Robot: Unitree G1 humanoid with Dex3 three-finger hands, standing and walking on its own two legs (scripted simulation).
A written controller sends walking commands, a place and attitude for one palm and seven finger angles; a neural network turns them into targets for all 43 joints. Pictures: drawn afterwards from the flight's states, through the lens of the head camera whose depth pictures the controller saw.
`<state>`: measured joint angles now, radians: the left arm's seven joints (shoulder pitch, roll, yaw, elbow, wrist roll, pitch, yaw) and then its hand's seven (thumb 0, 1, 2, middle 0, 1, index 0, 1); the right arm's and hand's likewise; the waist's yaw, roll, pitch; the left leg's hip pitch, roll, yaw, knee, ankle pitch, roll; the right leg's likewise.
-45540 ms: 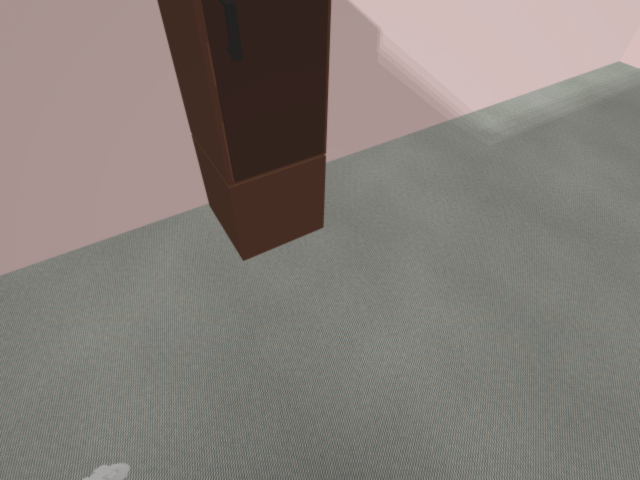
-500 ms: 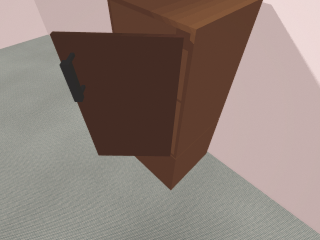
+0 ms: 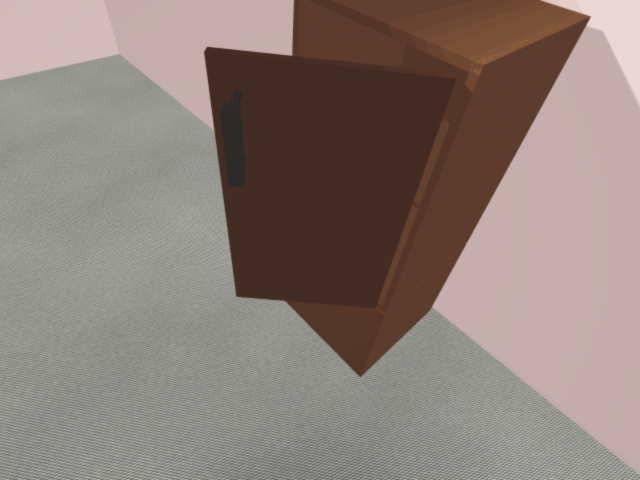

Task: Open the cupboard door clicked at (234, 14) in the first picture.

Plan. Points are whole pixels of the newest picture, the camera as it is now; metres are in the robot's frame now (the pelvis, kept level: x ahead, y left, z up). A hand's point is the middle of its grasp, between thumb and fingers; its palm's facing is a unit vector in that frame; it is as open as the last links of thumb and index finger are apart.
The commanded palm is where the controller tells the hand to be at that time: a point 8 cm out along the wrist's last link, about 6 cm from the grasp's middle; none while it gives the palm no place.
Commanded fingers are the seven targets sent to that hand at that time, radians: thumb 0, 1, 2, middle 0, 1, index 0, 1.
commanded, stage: come to a stop and stand still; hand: left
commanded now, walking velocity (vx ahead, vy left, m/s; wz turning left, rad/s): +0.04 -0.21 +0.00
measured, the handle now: (236, 139) +0.55 +0.17 +0.13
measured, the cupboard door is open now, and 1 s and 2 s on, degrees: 44 44 44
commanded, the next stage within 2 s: look again from close up in 0.66 s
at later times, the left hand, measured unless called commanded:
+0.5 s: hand out of the picture +0.05 +0.14 -0.18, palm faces +0.01 -0.98 -0.21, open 7.3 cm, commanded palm none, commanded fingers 0.00 0.90 0.90 -0.20 -0.30 -0.20 -0.30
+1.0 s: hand out of the picture -0.01 +0.12 -0.18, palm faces +0.01 -0.99 -0.16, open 7.4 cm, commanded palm none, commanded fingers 0.00 0.90 0.90 -0.20 -0.30 -0.20 -0.30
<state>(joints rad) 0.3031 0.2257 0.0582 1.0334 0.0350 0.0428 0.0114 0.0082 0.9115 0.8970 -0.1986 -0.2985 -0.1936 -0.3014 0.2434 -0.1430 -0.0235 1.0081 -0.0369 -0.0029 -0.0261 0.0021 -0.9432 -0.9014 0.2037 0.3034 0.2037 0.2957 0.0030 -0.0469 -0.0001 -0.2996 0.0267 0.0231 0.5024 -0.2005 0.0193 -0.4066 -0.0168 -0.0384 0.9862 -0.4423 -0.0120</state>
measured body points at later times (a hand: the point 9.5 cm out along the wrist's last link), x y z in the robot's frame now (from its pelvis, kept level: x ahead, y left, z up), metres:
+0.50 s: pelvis +0.01 -0.03 -0.01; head +0.00 -0.03 +0.44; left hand +0.05 +0.19 -0.16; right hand +0.00 -0.26 -0.16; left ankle +0.02 +0.07 -0.74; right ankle -0.01 -0.13 -0.74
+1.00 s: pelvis +0.01 -0.04 +0.00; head +0.00 -0.03 +0.45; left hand -0.01 +0.17 -0.16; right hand +0.02 -0.27 -0.15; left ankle +0.02 +0.07 -0.74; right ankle -0.01 -0.13 -0.74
